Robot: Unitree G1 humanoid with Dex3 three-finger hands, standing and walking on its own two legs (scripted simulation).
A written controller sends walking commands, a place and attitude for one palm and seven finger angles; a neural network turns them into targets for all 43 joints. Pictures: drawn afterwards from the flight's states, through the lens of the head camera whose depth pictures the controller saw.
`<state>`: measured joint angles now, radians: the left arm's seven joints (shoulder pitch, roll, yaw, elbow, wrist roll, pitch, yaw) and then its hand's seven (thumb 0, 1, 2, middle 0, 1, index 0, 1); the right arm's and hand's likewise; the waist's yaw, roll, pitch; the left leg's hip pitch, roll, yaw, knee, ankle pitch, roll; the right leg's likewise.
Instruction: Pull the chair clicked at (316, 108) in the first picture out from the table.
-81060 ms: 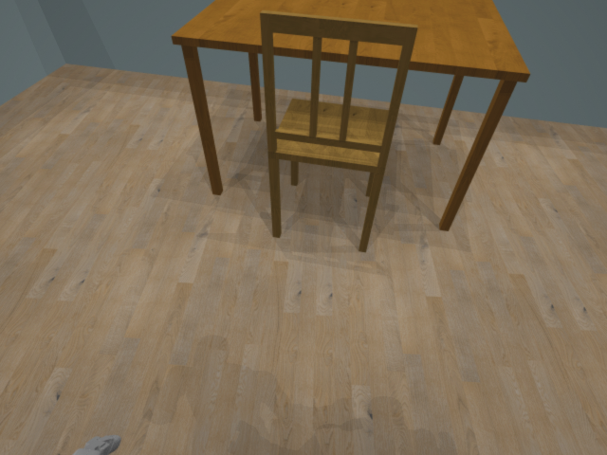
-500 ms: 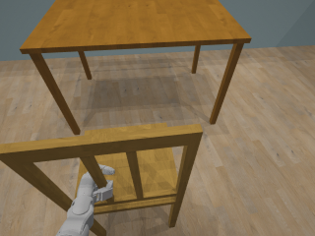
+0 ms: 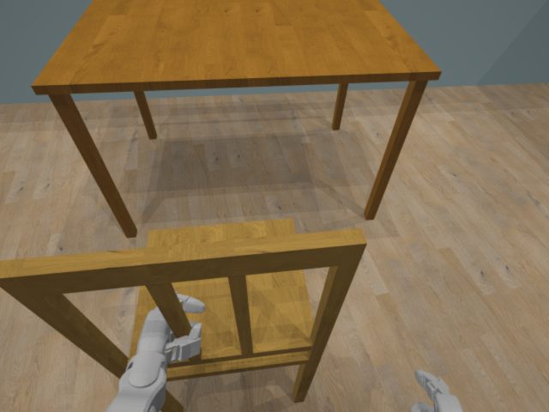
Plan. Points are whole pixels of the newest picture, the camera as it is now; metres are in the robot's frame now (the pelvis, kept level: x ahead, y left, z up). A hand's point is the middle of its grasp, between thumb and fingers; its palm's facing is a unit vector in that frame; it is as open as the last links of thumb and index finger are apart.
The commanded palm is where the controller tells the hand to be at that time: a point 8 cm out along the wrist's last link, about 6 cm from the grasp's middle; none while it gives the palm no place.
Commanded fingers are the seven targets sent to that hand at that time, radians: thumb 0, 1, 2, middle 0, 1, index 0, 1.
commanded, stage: open the thumb and straighten the fingers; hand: left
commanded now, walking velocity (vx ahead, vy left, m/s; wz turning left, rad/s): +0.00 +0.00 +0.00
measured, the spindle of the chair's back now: (179, 324) +0.26 +0.17 -0.06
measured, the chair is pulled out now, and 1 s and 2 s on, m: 0.52 0.52 0.52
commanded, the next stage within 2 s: draw the fingers out of the gap in 0.78 s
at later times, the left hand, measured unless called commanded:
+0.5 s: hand (186, 326) +0.26 +0.16 -0.08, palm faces +0.07 -0.99 -0.15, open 13.5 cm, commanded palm +0.24 +0.21 -0.06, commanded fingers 0.00 -0.55 0.20 -0.15 -0.44 -0.15 -0.44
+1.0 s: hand (174, 336) +0.25 +0.18 -0.08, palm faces +0.10 -0.98 -0.18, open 17.4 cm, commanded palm +0.22 +0.23 -0.06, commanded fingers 0.00 -0.55 0.20 0.00 0.00 0.00 0.00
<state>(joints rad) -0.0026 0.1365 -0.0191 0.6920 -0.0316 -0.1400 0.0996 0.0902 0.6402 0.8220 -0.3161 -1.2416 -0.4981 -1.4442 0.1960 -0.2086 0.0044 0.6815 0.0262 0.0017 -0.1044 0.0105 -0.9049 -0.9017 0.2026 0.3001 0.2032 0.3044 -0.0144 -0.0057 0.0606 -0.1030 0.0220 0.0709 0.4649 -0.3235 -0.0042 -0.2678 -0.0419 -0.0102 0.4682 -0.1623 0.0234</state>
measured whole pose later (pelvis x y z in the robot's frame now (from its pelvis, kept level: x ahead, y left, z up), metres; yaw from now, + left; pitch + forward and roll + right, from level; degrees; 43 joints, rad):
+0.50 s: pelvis +0.01 -0.01 -0.03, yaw +4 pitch +10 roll +0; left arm 0.05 0.19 0.02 0.42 -0.10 -0.01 0.01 0.01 -0.40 0.28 -0.35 -1.05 -0.36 -1.06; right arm 0.24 -0.28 0.00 0.63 0.04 -0.11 -0.05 0.01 -0.91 -0.90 0.20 0.30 0.20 0.30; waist -0.05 0.04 -0.06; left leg -0.48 0.01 0.01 0.74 -0.44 -0.01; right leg -0.62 -0.07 -0.06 0.73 -0.29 0.02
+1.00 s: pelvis +0.02 -0.01 -0.04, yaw +5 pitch +11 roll +0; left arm 0.19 0.24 0.06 0.20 -0.09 0.10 -0.02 -0.01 -0.54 0.21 -0.01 -0.02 -0.01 -0.02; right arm 0.23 -0.28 0.01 0.55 0.03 -0.11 -0.08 0.01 -0.90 -0.90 0.20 0.30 0.20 0.30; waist -0.05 0.04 -0.08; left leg -0.54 0.02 -0.03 0.85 -0.50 -0.03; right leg -0.66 -0.07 -0.10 0.83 -0.36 0.00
